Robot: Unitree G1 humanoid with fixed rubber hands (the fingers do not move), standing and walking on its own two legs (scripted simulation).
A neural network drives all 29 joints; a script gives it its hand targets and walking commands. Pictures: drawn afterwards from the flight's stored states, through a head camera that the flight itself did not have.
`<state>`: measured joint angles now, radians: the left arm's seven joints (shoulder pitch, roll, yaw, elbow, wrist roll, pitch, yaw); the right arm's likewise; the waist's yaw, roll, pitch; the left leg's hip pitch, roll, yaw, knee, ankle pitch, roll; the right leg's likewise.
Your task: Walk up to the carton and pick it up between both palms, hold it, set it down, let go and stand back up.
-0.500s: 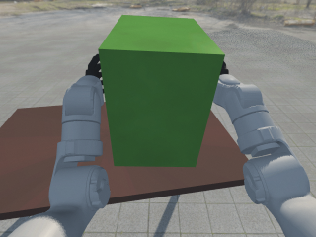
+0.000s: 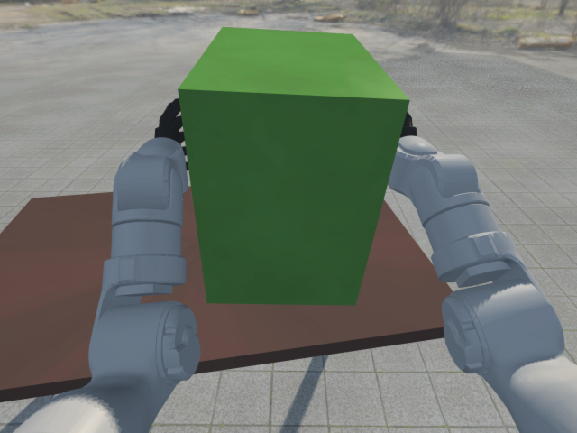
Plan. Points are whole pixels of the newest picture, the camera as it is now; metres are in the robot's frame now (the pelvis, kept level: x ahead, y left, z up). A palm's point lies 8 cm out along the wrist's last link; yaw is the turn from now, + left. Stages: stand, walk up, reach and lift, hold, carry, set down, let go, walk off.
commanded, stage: hold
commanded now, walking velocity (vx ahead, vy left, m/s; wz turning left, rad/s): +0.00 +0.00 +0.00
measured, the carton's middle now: (285, 158) +0.41 +0.00 +0.26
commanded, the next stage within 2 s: none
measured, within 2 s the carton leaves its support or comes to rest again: neither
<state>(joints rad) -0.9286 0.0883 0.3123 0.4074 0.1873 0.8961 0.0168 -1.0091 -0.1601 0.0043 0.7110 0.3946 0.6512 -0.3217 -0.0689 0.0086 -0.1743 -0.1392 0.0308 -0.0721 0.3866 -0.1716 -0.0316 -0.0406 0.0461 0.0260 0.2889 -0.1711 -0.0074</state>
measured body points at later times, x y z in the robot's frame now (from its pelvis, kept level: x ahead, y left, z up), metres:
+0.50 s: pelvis +0.00 +0.00 +0.00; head -0.10 +0.01 +0.44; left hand +0.38 +0.15 +0.30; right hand +0.38 -0.15 +0.29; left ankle +0.03 +0.13 -0.75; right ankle +0.00 -0.12 -0.75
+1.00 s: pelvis +0.00 +0.00 +0.00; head -0.10 +0.01 +0.44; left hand +0.38 +0.15 +0.30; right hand +0.38 -0.15 +0.29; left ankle +0.03 +0.13 -0.75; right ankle +0.00 -0.12 -0.75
